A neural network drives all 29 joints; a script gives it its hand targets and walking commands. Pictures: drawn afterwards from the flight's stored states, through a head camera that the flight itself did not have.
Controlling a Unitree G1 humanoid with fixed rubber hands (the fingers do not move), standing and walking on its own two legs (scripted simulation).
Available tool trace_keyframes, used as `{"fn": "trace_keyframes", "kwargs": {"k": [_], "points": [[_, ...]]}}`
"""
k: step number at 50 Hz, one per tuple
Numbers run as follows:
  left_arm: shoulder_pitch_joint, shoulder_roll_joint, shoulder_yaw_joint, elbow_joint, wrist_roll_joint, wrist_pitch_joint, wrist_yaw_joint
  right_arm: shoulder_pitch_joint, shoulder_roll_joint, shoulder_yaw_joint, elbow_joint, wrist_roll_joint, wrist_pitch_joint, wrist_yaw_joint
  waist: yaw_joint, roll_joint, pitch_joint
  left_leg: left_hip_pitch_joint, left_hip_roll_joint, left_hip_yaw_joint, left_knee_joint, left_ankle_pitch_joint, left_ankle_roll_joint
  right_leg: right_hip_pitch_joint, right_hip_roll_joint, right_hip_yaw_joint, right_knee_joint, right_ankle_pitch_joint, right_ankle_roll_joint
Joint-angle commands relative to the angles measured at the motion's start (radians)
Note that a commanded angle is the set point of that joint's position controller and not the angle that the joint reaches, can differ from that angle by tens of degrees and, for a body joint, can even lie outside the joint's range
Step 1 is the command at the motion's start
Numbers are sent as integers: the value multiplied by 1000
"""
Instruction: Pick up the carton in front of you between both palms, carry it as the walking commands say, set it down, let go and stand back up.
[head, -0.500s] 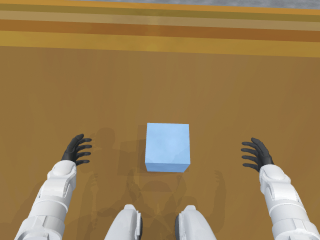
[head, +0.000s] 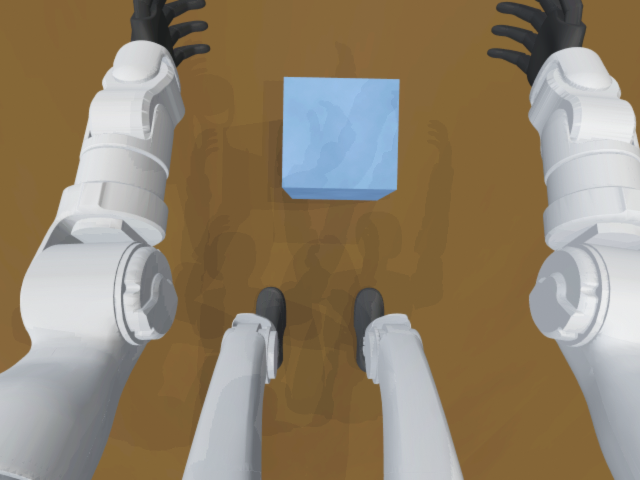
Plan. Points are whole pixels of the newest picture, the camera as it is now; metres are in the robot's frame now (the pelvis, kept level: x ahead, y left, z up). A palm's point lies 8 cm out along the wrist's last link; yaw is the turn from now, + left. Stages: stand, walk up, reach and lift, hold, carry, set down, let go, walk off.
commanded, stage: reach and lift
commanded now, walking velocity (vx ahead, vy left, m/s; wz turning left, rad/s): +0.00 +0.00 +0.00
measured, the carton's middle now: (337, 148) +0.55 -0.03 -0.53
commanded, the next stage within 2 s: none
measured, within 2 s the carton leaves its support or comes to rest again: leaves its support in 1.84 s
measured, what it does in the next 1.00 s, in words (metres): lowers itself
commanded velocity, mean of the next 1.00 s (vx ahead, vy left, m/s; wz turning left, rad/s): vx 0.00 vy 0.00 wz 0.00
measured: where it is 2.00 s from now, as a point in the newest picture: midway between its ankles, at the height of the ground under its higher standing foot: (317, 344)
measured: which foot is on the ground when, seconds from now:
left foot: down 0.00-1.00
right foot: down 0.00-1.00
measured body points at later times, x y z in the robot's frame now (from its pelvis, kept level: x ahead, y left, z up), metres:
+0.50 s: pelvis +0.01 +0.01 -0.14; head +0.38 -0.01 +0.12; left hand +0.56 +0.17 -0.31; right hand +0.55 -0.23 -0.31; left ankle +0.09 +0.14 -0.62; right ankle +0.09 -0.12 -0.62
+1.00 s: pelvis -0.02 +0.00 -0.28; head +0.37 -0.01 -0.07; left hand +0.56 +0.16 -0.47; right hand +0.55 -0.21 -0.47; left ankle +0.09 +0.14 -0.62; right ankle +0.09 -0.12 -0.62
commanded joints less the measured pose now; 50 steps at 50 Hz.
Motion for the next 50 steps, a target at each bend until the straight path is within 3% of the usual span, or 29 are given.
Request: {"fn": "trace_keyframes", "kwargs": {"k": [1, 6, 10, 16, 22, 28, 36, 42, 46, 50], "points": [[-247, 111, 46, -116, 41, -44, -3, -253, -122, -43, -118, -37, -41, -3, -10, -25, -1166, 536, -92, 43, -56, 185, -19, 605, 68, -26, -81, 256, 41], [-155, 40, 83, -137, 86, -110, -18, -166, -40, -94, -152, -82, -100, -2, -9, -27, -1173, 426, -93, 21, 0, 401, -11, 557, 66, -2, -7, 517, 33], [-73, 2, 108, -126, 108, -155, -19, -87, 8, -128, -149, -110, -140, -5, -14, -31, -1121, 232, -88, 10, 96, 452, -16, 449, 55, 21, 98, 619, 34], [-51, 1, 66, -120, 79, -184, -3, -41, 3, -121, -126, -92, -167, -28, -33, -2, -1089, 8, -93, 20, 301, 340, -36, 220, 58, 11, 291, 492, 47], [-146, 83, -52, -149, -46, -175, 47, -154, -91, 21, -163, 63, -169, -61, -12, -3, -1276, 57, -92, 31, 534, 339, -38, 113, 61, -20, 512, 431, 56], [-297, 150, -146, -155, -170, -134, 80, -313, -183, 130, -152, 177, -131, -93, -21, -17, -1336, 88, -85, 49, 698, 195, -36, 30, 47, -54, 664, 226, 51], [-463, 180, -180, 18, -210, -118, 73, -472, -210, 177, 32, 207, -113, -104, -23, -20, -1062, -85, -55, 53, 810, -69, -32, -106, 16, -44, 774, -38, 42], [-533, 209, -176, 127, -198, -154, 53, -542, -219, 195, 125, 208, -143, -95, -7, -19, -924, -167, -43, 44, 898, -65, -30, -139, 10, -17, 861, -30, 40], [-586, 240, -206, 118, -229, -181, 55, -605, -236, 229, 99, 237, -164, -102, -9, -26, -983, -131, -42, 41, 956, 5, -26, -98, 11, -12, 918, 49, 43], [-597, 232, -229, 82, -239, -197, 59, -600, -228, 246, 66, 266, -178, -109, -5, 5, -1021, -130, -49, 55, 1005, 82, -27, -54, 21, -2, 955, 143, 38]]}}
